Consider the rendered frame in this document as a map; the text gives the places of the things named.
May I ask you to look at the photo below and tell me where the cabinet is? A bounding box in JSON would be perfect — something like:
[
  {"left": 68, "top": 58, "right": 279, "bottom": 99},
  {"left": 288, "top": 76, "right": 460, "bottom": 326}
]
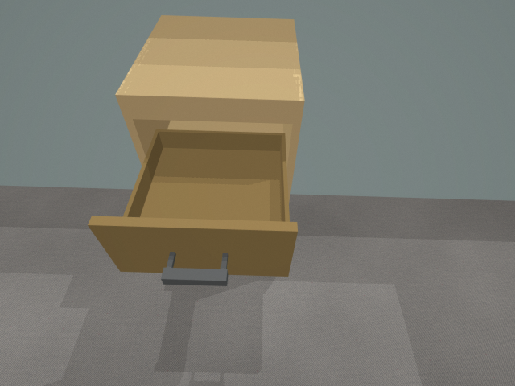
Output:
[{"left": 115, "top": 15, "right": 305, "bottom": 201}]

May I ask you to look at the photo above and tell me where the handle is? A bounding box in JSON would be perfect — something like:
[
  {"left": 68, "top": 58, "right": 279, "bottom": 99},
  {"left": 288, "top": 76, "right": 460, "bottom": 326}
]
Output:
[{"left": 161, "top": 252, "right": 228, "bottom": 286}]

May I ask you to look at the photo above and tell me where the drawer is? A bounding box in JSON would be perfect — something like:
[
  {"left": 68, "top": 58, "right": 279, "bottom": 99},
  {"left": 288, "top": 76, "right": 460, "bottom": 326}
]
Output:
[{"left": 88, "top": 129, "right": 298, "bottom": 277}]

